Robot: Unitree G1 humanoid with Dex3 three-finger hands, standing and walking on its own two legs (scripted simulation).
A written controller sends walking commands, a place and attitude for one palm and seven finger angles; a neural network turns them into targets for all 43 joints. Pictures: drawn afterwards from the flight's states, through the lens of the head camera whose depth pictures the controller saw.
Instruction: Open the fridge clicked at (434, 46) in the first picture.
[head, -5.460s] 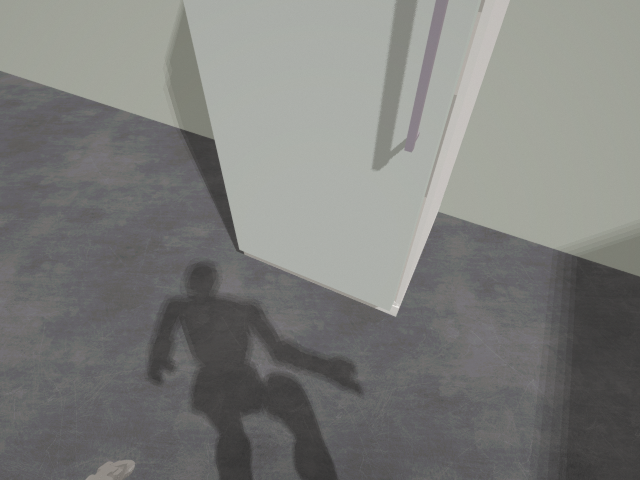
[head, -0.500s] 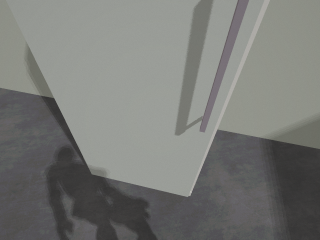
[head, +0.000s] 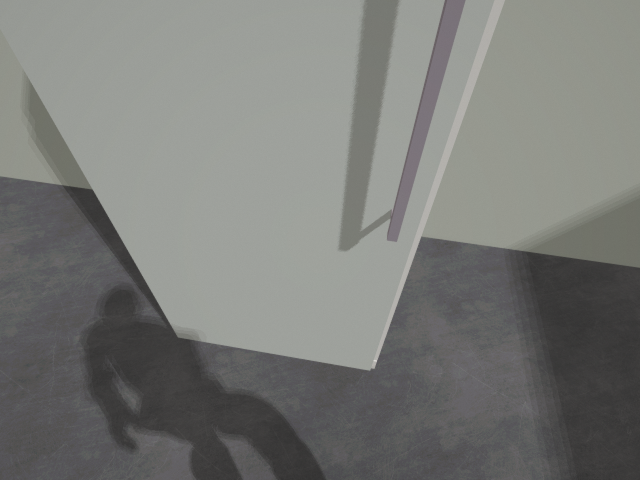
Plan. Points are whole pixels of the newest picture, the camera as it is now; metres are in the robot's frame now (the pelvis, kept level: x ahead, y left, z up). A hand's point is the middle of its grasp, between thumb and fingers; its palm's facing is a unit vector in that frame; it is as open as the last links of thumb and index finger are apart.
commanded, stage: look again from close up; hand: right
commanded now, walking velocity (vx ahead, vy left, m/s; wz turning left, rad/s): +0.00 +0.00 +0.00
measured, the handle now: (424, 105) +0.49 -0.09 +0.22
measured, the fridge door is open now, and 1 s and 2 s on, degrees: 0 0 0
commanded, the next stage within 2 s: shuffle to correct the standing spot in 1.42 s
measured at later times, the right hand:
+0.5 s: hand out of the picture -0.07 -0.22 -0.18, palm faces +0.04 +0.98 -0.21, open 7.4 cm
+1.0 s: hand out of the picture -0.05 -0.18 -0.18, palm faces +0.03 +0.99 -0.15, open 7.4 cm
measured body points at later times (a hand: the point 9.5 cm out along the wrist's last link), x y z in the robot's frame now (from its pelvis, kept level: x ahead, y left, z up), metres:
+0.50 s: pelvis -0.05 -0.05 -0.01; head -0.06 -0.04 +0.44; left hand -0.05 +0.17 -0.17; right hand -0.07 -0.27 -0.16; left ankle +0.01 +0.09 -0.74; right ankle -0.01 -0.13 -0.74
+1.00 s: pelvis -0.03 -0.03 +0.00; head -0.03 -0.04 +0.45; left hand -0.04 +0.17 -0.16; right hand -0.05 -0.24 -0.17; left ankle +0.01 +0.09 -0.74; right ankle -0.01 -0.13 -0.74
